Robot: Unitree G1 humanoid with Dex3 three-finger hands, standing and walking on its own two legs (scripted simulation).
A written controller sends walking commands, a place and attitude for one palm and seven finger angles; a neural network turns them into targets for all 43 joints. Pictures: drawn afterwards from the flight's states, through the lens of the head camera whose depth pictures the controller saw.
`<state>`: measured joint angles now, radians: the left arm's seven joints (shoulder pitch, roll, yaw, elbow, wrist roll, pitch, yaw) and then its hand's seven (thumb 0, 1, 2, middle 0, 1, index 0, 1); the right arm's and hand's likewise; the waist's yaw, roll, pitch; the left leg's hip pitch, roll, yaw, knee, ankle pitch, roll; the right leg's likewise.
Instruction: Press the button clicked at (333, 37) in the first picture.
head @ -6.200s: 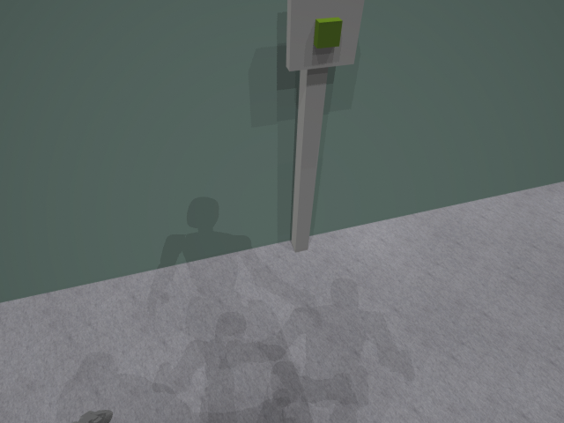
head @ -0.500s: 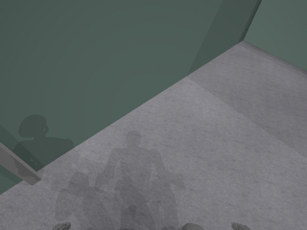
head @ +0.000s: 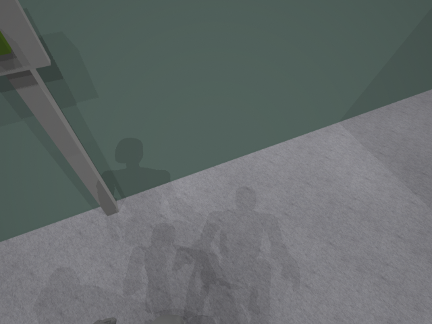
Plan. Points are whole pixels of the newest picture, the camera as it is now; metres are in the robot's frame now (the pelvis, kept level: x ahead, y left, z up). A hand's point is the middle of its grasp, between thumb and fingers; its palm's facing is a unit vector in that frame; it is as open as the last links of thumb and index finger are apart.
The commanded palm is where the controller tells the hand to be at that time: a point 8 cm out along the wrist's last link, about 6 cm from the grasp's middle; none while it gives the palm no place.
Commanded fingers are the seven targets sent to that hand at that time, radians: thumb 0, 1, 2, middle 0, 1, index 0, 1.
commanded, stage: turn to face it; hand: left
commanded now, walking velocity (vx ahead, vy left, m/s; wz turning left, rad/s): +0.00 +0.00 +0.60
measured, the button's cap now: out of the picture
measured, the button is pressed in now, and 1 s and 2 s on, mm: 0 0 0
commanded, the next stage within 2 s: take the last steps up to it in 0.68 s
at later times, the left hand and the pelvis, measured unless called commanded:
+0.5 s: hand out of the picture +0.04 +0.25 -0.15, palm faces +0.28 -0.92 -0.27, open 7.4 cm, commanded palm none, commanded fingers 0.00 0.90 0.90 -0.20 -0.30 -0.20 -0.30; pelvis -0.01 +0.01 +0.00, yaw +15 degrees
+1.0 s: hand out of the picture -0.14 +0.15 -0.16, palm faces +0.52 -0.83 -0.22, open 7.4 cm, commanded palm none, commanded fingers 0.00 0.90 0.90 -0.20 -0.30 -0.20 -0.30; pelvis -0.03 +0.00 +0.01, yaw +27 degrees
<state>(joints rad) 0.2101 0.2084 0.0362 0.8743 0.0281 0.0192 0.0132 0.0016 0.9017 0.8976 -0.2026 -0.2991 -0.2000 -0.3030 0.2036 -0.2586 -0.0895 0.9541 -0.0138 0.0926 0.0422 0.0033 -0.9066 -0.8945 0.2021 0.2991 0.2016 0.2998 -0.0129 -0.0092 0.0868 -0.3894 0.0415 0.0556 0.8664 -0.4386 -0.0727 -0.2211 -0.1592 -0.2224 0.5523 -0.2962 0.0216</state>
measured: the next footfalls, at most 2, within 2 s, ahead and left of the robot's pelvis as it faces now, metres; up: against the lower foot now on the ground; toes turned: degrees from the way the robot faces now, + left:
left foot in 0.08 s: +0.04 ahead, +0.13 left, +0.00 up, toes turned +8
right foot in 0.56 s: +0.06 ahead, -0.09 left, +0.00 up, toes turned +15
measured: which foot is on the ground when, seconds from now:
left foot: up 0.00-0.06, down 0.08-0.56, up 0.58-1.00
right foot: down 0.00-0.08, up 0.10-0.54, down 0.56-1.00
